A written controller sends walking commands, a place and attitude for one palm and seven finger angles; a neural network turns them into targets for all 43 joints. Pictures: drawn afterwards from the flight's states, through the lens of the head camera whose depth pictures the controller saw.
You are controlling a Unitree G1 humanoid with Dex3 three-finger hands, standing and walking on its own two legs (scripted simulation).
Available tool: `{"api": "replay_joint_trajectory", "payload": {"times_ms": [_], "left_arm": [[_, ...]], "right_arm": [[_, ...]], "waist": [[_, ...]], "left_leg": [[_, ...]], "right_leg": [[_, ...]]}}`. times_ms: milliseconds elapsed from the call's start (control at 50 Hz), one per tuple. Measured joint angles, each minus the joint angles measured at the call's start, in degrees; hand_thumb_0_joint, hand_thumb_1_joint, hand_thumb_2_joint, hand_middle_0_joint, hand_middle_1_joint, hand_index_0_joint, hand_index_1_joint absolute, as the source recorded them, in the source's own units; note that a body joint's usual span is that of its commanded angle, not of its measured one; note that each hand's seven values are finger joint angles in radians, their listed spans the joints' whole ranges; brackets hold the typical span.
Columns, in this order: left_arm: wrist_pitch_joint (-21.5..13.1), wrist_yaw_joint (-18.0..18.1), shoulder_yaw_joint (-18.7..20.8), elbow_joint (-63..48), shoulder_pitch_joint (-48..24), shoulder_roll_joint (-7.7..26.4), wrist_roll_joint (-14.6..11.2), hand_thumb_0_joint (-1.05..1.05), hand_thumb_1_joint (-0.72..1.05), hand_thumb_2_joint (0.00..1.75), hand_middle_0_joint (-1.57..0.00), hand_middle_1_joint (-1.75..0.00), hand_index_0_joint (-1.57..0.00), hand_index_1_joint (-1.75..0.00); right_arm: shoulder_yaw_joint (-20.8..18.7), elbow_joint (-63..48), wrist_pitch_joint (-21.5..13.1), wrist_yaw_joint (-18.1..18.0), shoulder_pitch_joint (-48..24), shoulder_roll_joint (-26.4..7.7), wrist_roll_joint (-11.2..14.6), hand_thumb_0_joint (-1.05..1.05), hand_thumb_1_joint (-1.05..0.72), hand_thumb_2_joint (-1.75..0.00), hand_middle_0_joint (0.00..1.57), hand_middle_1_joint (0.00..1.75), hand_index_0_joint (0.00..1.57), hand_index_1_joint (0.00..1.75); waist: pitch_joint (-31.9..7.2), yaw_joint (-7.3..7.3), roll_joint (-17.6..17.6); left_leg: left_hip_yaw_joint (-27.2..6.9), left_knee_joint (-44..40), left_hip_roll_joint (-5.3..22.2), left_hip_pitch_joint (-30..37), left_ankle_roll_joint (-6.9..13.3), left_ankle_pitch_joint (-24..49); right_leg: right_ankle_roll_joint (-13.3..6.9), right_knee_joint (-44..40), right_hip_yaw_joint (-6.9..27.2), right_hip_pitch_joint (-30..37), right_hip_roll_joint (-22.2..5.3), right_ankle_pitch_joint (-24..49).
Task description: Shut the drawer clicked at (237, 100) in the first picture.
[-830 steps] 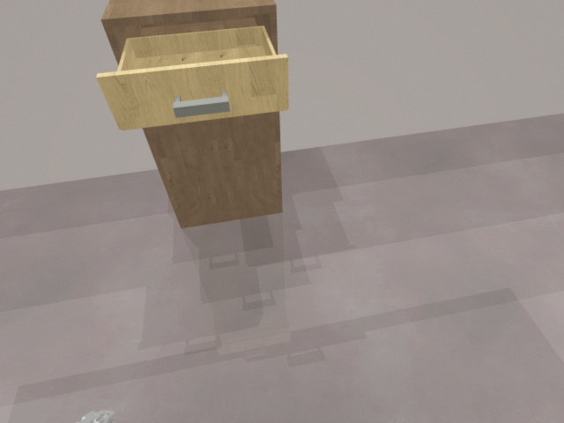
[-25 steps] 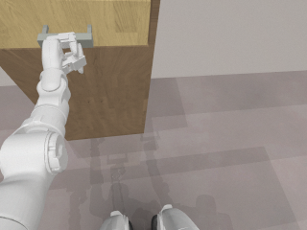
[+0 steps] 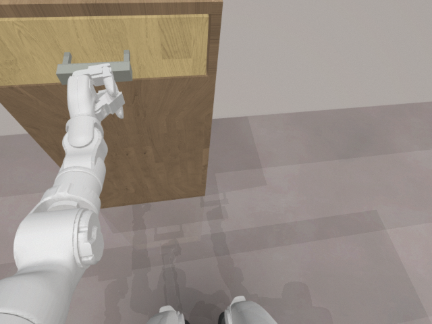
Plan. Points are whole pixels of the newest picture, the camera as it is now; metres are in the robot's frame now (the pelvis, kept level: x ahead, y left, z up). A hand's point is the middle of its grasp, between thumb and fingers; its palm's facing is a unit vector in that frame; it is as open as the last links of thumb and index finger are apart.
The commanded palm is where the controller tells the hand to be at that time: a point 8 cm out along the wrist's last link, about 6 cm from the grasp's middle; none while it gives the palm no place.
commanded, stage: pull the fist back off the drawer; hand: left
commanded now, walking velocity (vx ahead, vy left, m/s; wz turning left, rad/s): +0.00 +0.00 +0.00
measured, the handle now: (97, 64) +0.60 +0.17 +0.09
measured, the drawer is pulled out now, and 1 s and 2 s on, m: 0.00 0.00 0.00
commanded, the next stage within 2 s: draw the hand back to the body in 0.18 s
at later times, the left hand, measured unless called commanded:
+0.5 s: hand (101, 120) +0.45 +0.15 +0.11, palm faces +0.06 -1.00 -0.01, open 3.3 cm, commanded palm +0.40 +0.20 +0.12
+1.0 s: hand (38, 197) +0.30 +0.19 +0.16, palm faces +0.22 -0.95 -0.23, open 3.3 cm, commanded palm +0.26 +0.24 +0.18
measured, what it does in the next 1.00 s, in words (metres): stands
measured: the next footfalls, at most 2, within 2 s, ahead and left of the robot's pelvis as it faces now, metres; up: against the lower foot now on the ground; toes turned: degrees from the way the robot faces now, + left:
none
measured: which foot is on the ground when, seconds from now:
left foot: down 0.00-1.00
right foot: down 0.00-1.00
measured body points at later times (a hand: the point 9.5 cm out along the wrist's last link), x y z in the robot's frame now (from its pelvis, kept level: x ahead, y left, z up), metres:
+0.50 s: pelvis +0.03 -0.01 +0.02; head +0.09 -0.01 +0.46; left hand +0.44 +0.20 +0.11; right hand +0.11 -0.26 -0.10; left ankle +0.00 +0.06 -0.69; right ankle +0.01 -0.10 -0.69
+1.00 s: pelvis +0.02 -0.02 +0.05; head +0.01 -0.04 +0.50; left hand +0.28 +0.24 +0.17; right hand +0.21 -0.23 -0.03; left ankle +0.00 +0.06 -0.69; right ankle +0.01 -0.10 -0.69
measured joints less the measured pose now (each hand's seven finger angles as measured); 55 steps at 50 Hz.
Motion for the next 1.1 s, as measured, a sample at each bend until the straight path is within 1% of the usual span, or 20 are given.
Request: {"api": "replay_joint_trajectory", "payload": {"times_ms": [80, 160, 220, 320, 380, 440, 540, 640, 720, 800, 820, 880, 940, 1020, 1100], "left_arm": [[0.47, -1.00, 0.21, -3.94, 4.69, -1.12, -0.87, 0.02, 0.87, 0.91, -1.40, -1.60, -1.40, -1.60], [0.95, -1.77, -1.53, -9.38, 9.78, -2.95, -2.45, 0.02, 0.89, 0.90, -1.40, -1.60, -1.40, -1.60], [1.56, -1.89, -2.98, -11.45, 11.32, -4.23, -3.30, 0.02, 0.90, 0.90, -1.40, -1.60, -1.40, -1.60], [2.36, -2.23, -4.16, -13.19, 11.81, -5.23, -3.54, 0.02, 0.90, 0.90, -1.40, -1.60, -1.40, -1.60], [3.25, -2.90, -4.37, -17.56, 14.82, -5.54, -4.11, 0.02, 0.90, 0.90, -1.40, -1.60, -1.40, -1.60], [4.94, -4.00, -5.14, -23.39, 19.77, -6.07, -5.30, 0.02, 0.90, 0.90, -1.40, -1.60, -1.40, -1.60], [9.26, -5.21, -6.05, -32.47, 28.10, -6.52, -7.23, 0.02, 0.90, 0.90, -1.40, -1.60, -1.40, -1.60], [11.68, -6.25, -7.56, -42.39, 35.96, -6.65, -8.80, 0.02, 0.90, 0.90, -1.40, -1.60, -1.40, -1.60], [14.47, -7.63, -8.41, -47.20, 39.73, -6.45, -9.88, 0.02, 0.90, 0.90, -1.40, -1.60, -1.40, -1.60], [17.22, -8.97, -8.42, -52.04, 43.65, -6.22, -11.05, 0.02, 0.90, 0.90, -1.40, -1.60, -1.40, -1.60], [17.78, -8.14, -8.75, -53.76, 44.97, -5.82, -9.98, 0.02, 0.90, 0.90, -1.40, -1.60, -1.40, -1.60], [18.92, -3.77, -10.58, -59.28, 49.55, -4.50, -6.59, 0.02, 0.90, 0.90, -1.40, -1.60, -1.40, -1.60], [19.72, -0.64, -11.70, -63.50, 53.48, -4.08, -4.64, 0.02, 0.90, 0.90, -1.40, -1.60, -1.40, -1.60], [20.48, 1.74, -11.62, -67.87, 57.91, -3.94, -3.36, 0.02, 0.90, 0.90, -1.40, -1.60, -1.40, -1.60], [20.59, 2.95, -10.87, -72.31, 62.01, -3.76, -2.85, 0.02, 0.90, 0.90, -1.40, -1.60, -1.40, -1.60]], "right_arm": [[-0.15, -1.30, 1.41, -0.02, -0.67, 0.61, 0.64, 0.01, -0.91, -0.89, 0.20, 0.30, 0.21, 0.30], [-0.62, -2.10, 2.14, -0.10, -1.77, 1.08, 1.42, 0.01, -0.91, -0.89, 0.20, 0.30, 0.20, 0.30], [-0.83, -1.78, 2.18, -0.28, -3.38, 1.25, 1.80, 0.01, -0.91, -0.89, 0.20, 0.30, 0.20, 0.30], [-1.14, -1.53, 1.79, -0.68, -6.24, 1.08, 2.06, 0.01, -0.91, -0.89, 0.20, 0.30, 0.20, 0.30], [-1.45, -2.41, 1.77, -0.81, -6.99, 0.85, 2.48, 0.01, -0.91, -0.89, 0.20, 0.30, 0.20, 0.30], [-1.60, -3.51, 1.81, -0.98, -6.88, 0.72, 3.21, 0.01, -0.91, -0.90, 0.20, 0.30, 0.20, 0.30], [-0.98, -4.70, 1.63, -1.86, -7.08, 0.88, 4.34, 0.01, -0.91, -0.90, 0.20, 0.30, 0.20, 0.30], [-0.64, -5.05, -0.11, -2.83, -8.27, 0.84, 4.92, 0.01, -0.91, -0.90, 0.20, 0.30, 0.20, 0.30], [-0.04, -4.95, -1.33, -3.70, -10.20, 0.56, 5.35, 0.01, -0.91, -0.90, 0.20, 0.30, 0.20, 0.30], [0.47, -5.35, -2.90, -4.50, -12.19, 0.37, 5.58, 0.01, -0.91, -0.90, 0.20, 0.30, 0.20, 0.30], [0.53, -5.35, -3.11, -4.70, -12.82, 0.50, 5.49, 0.01, -0.91, -0.90, 0.20, 0.30, 0.20, 0.30], [0.66, -5.38, -2.91, -5.50, -14.72, 1.04, 5.22, 0.01, -0.91, -0.90, 0.20, 0.30, 0.20, 0.30], [0.97, -5.31, -2.72, -6.06, -15.98, 1.24, 4.86, 0.01, -0.91, -0.90, 0.20, 0.30, 0.20, 0.30], [1.37, -4.92, -2.57, -6.35, -16.87, 1.47, 4.31, 0.01, -0.91, -0.90, 0.20, 0.30, 0.20, 0.30], [1.55, -4.44, -2.84, -6.27, -16.88, 1.72, 3.80, 0.01, -0.91, -0.90, 0.20, 0.30, 0.20, 0.30]], "waist": [[-0.30, 1.24, -0.07], [-0.47, 2.86, 0.08], [-0.30, 3.94, -0.02], [-0.20, 4.91, -0.31], [-0.38, 5.47, -0.16], [-0.56, 6.35, 0.17], [-0.14, 7.56, 0.18], [0.56, 8.78, 0.54], [1.04, 9.70, 0.67], [1.29, 10.50, 0.86], [1.54, 10.75, 0.78], [3.04, 11.35, 0.69], [4.40, 12.02, 0.80], [5.84, 12.74, 0.97], [6.90, 13.28, 1.27]], "left_leg": [[0.64, -1.20, 0.12, 2.46, -0.06, -0.49], [0.48, -2.11, -0.01, 4.52, -0.21, -0.83], [-0.05, -2.25, -0.23, 5.45, -0.31, -1.05], [-0.66, -2.14, -0.52, 5.93, -0.51, -1.20], [-0.37, -2.95, -0.47, 7.17, -0.64, -1.11], [-0.03, -4.72, -0.44, 9.71, -0.75, -0.75], [-0.04, -8.01, -0.48, 14.69, -0.95, 0.26], [-0.66, -10.42, -0.77, 18.83, -1.21, 1.34], [-1.27, -11.82, -1.11, 21.39, -1.32, 2.23], [-1.49, -13.39, -1.38, 23.89, -1.37, 3.17], [-1.37, -14.03, -1.41, 24.86, -1.40, 3.44], [-1.08, -17.13, -1.48, 28.75, -1.44, 4.78], [-1.11, -20.27, -1.61, 32.18, -1.51, 6.28], [-1.26, -23.67, -1.85, 35.94, -1.50, 7.83], [-1.36, -26.19, -2.07, 38.88, -1.47, 8.83]], "right_leg": [[0.03, -0.83, 0.78, 2.05, 0.24, -0.41], [0.04, -1.69, 0.76, 4.14, 0.22, -0.84], [0.00, -1.92, 0.28, 5.31, 0.05, -1.24], [-0.15, -1.75, -0.30, 5.97, -0.21, -1.70], [-0.22, -2.33, 0.05, 6.99, -0.11, -1.63], [-0.25, -3.85, 0.53, 9.28, 0.04, -1.25], [-0.46, -6.93, 0.72, 14.13, 0.21, -0.32], [-0.64, -9.35, 0.24, 18.51, 0.06, 0.52], [-0.76, -10.68, -0.32, 21.25, -0.20, 1.10], [-0.81, -11.97, -0.49, 23.71, -0.41, 1.77], [-0.82, -12.44, -0.34, 24.56, -0.41, 1.99], [-0.90, -15.20, 0.09, 28.20, -0.33, 3.26], [-0.83, -18.29, 0.19, 31.62, -0.32, 4.73], [-0.78, -21.61, 0.20, 35.38, -0.38, 6.19], [-0.71, -24.04, 0.22, 38.31, -0.46, 7.13]]}}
